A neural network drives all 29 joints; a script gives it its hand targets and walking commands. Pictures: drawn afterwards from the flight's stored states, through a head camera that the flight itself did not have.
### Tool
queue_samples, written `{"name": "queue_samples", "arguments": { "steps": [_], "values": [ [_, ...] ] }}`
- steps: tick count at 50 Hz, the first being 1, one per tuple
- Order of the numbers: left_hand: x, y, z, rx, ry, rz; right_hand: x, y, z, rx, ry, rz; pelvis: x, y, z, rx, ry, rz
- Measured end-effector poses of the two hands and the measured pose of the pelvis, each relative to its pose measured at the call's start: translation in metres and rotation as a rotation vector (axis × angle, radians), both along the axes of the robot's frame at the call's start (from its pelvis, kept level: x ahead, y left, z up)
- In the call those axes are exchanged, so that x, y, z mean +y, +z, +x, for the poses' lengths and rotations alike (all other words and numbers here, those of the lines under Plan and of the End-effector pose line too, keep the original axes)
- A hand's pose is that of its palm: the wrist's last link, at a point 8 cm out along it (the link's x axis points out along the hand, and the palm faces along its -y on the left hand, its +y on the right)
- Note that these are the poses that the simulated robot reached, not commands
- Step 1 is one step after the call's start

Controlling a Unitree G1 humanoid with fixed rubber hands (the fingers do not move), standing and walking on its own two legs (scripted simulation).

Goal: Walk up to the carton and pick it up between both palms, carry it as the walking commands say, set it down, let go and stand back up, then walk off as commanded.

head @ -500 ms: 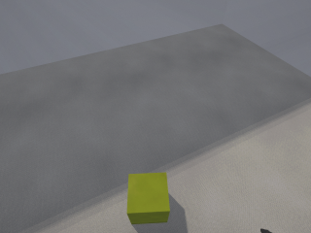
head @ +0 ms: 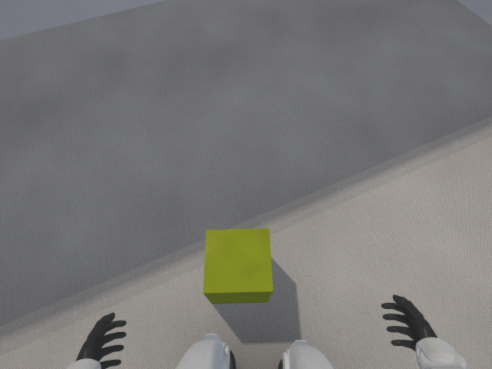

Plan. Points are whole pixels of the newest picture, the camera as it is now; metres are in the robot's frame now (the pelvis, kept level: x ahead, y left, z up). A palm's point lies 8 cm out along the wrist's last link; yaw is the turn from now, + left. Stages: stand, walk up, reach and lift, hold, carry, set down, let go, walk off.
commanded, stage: reach and lift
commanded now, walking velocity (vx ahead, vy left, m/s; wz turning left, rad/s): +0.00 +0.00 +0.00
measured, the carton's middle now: (238, 268) +0.42 +0.05 -0.61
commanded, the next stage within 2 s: none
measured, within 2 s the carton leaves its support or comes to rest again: neither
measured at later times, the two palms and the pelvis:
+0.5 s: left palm (128, 288) +0.27 +0.26 -0.17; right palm (365, 276) +0.30 -0.22 -0.15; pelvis -0.07 -0.03 -0.05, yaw +2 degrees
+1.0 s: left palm (158, 223) +0.43 +0.24 -0.22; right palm (324, 226) +0.43 -0.17 -0.22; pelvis -0.08 +0.02 -0.08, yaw +0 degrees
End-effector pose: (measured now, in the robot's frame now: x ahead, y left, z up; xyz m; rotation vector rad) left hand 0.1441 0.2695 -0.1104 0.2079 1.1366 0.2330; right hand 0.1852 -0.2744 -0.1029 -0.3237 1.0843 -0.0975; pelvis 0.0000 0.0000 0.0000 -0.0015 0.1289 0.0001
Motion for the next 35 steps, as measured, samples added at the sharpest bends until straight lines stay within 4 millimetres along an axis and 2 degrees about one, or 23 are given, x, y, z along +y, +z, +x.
{"name": "queue_samples", "arguments": {
  "steps": [3,9,13,17,21,25,28,35],
  "values": [
    [0.000,-0.007,0.012,-0.033,0.017,0.003,0.008,-0.012,0.014,-0.036,-0.001,0.034,-0.008,-0.008,-0.004,0.045,0.004,0.000],
    [0.004,-0.007,0.070,-0.186,-0.015,0.021,0.034,-0.019,0.063,-0.173,0.006,0.093,-0.027,-0.024,-0.021,0.120,0.028,0.001],
    [0.003,-0.007,0.099,-0.252,-0.037,-0.003,0.044,-0.018,0.083,-0.217,-0.012,0.098,-0.036,-0.032,-0.032,0.153,0.043,-0.001],
    [-0.001,-0.019,0.110,-0.246,-0.038,-0.048,0.047,-0.023,0.090,-0.208,-0.038,0.090,-0.040,-0.039,-0.044,0.178,0.048,-0.007],
    [-0.008,-0.042,0.113,-0.207,-0.031,-0.096,0.050,-0.036,0.096,-0.193,-0.070,0.093,-0.038,-0.046,-0.056,0.208,0.051,-0.016],
    [-0.013,-0.063,0.128,-0.213,-0.033,-0.125,0.058,-0.051,0.114,-0.221,-0.090,0.114,-0.033,-0.054,-0.069,0.249,0.046,-0.023],
    [-0.013,-0.069,0.155,-0.271,-0.040,-0.128,0.068,-0.059,0.139,-0.265,-0.086,0.129,-0.029,-0.062,-0.078,0.286,0.040,-0.029],
    [-0.009,-0.060,0.231,-0.426,-0.059,-0.128,0.095,-0.065,0.197,-0.344,-0.060,0.160,-0.015,-0.069,-0.089,0.322,0.033,-0.044]
  ]
}}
